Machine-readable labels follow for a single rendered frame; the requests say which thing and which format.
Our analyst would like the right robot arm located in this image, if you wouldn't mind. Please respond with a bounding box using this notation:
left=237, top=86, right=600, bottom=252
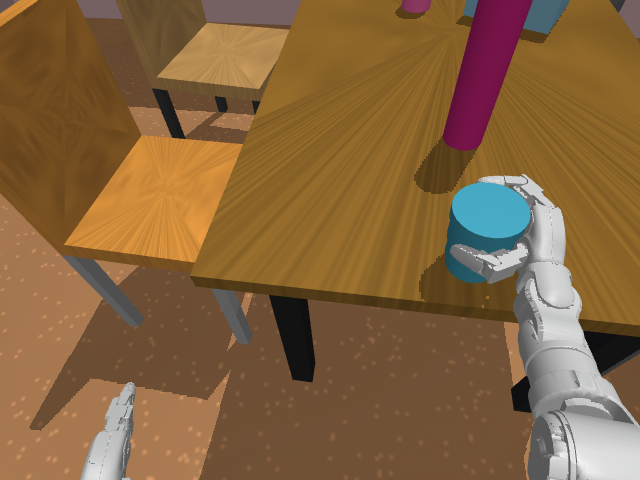
left=513, top=262, right=640, bottom=480

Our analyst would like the table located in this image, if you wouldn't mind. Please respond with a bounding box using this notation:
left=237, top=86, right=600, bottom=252
left=190, top=0, right=640, bottom=413

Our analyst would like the right robot hand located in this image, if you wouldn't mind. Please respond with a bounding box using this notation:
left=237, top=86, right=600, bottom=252
left=450, top=174, right=566, bottom=284

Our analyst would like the left robot hand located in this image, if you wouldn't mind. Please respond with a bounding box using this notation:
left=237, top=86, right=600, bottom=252
left=80, top=382, right=136, bottom=480

